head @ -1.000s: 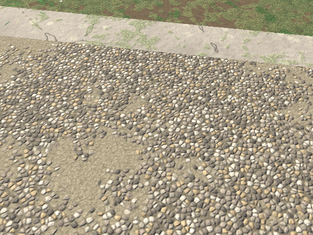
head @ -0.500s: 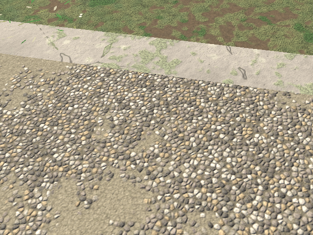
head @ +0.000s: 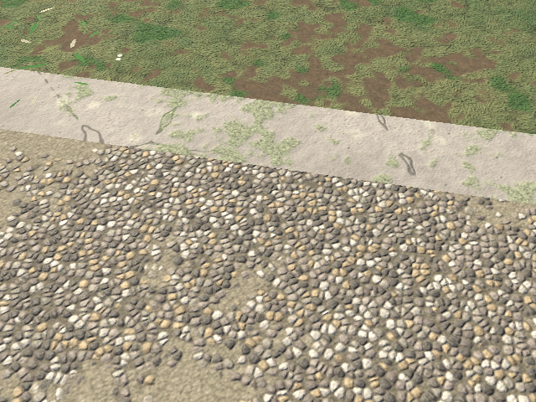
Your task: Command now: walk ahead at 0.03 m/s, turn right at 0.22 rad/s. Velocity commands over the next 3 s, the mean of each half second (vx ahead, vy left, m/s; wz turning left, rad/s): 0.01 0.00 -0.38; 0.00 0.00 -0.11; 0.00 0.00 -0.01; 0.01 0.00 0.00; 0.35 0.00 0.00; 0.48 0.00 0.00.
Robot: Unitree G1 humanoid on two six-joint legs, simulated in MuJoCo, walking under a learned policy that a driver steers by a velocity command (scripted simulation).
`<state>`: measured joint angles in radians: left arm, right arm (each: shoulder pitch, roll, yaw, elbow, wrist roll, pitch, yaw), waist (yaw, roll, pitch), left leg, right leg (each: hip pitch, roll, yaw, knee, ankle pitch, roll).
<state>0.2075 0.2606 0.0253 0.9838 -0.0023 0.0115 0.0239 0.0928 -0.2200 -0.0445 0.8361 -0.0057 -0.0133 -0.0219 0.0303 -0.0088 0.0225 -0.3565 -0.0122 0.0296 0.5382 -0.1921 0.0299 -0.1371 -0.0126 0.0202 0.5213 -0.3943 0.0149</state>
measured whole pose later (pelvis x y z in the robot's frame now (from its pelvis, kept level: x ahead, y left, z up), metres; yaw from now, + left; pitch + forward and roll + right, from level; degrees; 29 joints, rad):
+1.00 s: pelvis -0.03 -0.04 +0.01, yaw -15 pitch -2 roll +0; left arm 0.14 0.26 0.04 0.95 0.01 0.02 0.02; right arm 0.12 -0.26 -0.04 1.04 0.00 -0.02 -0.02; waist 0.00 -0.01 0.04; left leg -0.18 0.01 -0.02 0.46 -0.26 -0.02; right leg -0.17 0.06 0.07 0.46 -0.26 -0.03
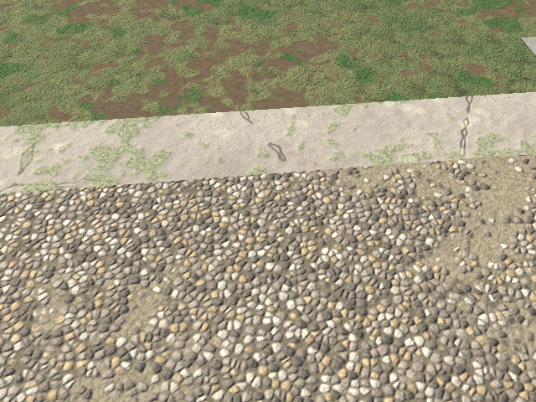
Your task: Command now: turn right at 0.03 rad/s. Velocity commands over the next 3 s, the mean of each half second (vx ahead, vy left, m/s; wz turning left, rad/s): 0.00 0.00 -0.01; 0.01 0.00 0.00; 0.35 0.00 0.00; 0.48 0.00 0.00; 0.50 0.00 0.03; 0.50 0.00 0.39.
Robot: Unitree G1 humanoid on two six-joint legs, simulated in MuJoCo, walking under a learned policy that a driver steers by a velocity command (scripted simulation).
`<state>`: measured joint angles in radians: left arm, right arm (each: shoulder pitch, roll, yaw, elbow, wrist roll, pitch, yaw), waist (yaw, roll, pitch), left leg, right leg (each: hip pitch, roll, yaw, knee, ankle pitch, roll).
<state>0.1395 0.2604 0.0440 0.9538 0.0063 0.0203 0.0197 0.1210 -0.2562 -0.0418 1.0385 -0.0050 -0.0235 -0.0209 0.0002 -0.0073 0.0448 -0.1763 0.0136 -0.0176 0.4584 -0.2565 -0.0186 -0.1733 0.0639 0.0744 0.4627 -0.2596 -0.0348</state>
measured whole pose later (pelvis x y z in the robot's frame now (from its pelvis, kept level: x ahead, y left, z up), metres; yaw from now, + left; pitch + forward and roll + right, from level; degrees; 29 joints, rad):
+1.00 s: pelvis +0.00 +0.02 +0.00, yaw +1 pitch -1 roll +0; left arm 0.24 0.21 0.02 1.09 0.00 0.00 0.04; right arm 0.24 -0.22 -0.01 1.10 0.00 -0.01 -0.04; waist 0.00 0.00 0.03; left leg -0.22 -0.02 -0.02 0.52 -0.30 0.02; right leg -0.21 0.03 0.07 0.52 -0.31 -0.02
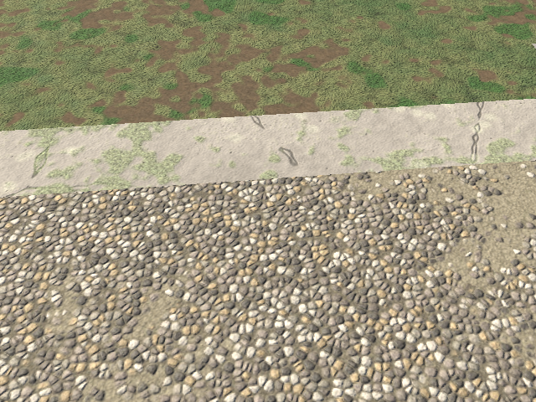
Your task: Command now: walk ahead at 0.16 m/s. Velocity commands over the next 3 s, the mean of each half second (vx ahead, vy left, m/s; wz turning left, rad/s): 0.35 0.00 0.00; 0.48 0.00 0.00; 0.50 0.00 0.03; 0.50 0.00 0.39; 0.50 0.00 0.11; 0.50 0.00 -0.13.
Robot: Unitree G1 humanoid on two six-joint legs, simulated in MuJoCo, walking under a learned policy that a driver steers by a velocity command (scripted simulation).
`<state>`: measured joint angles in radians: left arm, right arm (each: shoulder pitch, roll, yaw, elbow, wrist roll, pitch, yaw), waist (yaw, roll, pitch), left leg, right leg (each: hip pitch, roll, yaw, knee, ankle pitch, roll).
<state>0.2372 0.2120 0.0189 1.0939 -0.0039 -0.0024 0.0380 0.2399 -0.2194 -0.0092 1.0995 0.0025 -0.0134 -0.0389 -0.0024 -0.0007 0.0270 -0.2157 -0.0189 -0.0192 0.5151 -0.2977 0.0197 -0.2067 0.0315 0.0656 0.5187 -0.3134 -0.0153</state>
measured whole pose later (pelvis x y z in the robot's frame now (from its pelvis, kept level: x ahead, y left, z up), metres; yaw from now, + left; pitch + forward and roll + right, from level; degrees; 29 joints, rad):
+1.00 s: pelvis +0.44 +0.02 +0.01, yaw +0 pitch +1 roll +2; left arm 0.11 0.26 0.06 0.87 -0.01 -0.09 0.01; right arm 0.36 -0.24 -0.04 1.01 0.00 -0.09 0.01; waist -0.07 -0.03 0.00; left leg -0.04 -0.08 0.05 0.20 -0.19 0.07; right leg -0.70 -0.15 0.04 0.73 0.05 -0.01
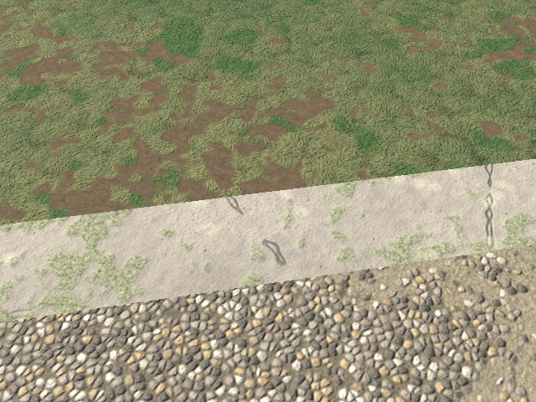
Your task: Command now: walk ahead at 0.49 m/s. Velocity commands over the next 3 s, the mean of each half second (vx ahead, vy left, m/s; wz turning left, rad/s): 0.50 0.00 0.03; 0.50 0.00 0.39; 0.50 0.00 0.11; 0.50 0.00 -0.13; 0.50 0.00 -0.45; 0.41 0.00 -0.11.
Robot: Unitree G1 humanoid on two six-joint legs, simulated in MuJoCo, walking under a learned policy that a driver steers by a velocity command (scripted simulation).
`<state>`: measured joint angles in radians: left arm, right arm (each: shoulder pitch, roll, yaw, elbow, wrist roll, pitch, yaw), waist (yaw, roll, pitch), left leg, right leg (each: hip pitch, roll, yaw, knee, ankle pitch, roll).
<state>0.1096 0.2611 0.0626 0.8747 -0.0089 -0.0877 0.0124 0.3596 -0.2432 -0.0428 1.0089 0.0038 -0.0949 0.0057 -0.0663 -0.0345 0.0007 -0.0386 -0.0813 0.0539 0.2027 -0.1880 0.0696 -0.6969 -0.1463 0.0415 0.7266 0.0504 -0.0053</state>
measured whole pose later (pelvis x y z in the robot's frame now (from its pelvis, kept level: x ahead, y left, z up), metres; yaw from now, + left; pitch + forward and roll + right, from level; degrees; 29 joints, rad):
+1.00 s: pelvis +0.58 +0.04 +0.00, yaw +16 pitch +2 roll +0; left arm 0.11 0.28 0.06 0.81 0.01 -0.11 0.01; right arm 0.30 -0.24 -0.07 0.84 0.01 -0.07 0.01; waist -0.04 -0.03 0.02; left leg -0.17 -0.11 -0.04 0.31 -0.16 0.10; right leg -0.67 -0.13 0.05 0.90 -0.15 0.03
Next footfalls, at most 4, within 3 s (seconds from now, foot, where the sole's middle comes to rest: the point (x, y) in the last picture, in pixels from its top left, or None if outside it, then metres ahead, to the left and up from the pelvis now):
0.18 right None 0.30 -0.15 -0.78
0.74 left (223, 371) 0.59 0.10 -0.78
1.26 right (261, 255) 0.94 -0.01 -0.78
1.78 left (158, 210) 1.14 0.31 -0.78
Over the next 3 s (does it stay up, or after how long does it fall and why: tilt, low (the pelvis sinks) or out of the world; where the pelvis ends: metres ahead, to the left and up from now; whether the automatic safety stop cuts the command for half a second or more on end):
stays up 1.67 0.24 -0.01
